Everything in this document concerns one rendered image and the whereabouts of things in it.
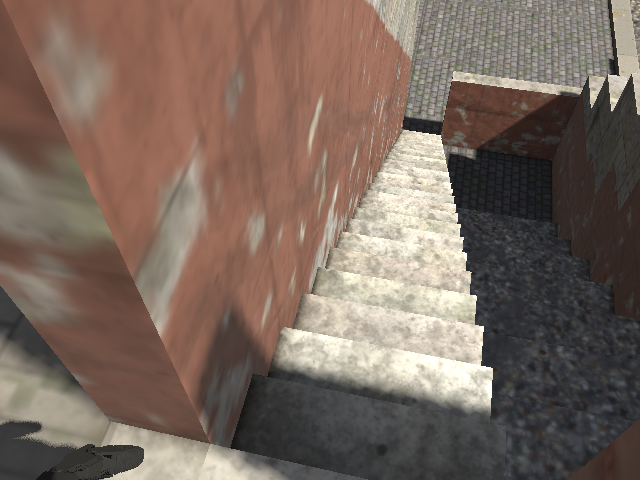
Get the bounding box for stairs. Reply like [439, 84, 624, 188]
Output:
[230, 130, 506, 480]

